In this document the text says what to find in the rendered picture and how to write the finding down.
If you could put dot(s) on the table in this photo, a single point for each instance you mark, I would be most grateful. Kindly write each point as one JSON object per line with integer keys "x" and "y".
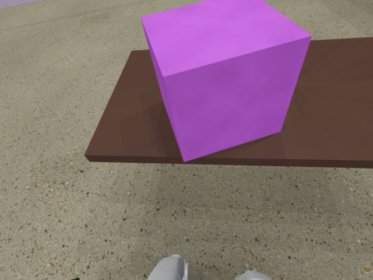
{"x": 329, "y": 122}

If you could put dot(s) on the robot left thigh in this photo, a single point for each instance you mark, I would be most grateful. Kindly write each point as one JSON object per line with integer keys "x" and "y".
{"x": 170, "y": 268}

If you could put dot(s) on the carton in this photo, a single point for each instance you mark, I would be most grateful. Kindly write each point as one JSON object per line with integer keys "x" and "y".
{"x": 227, "y": 70}

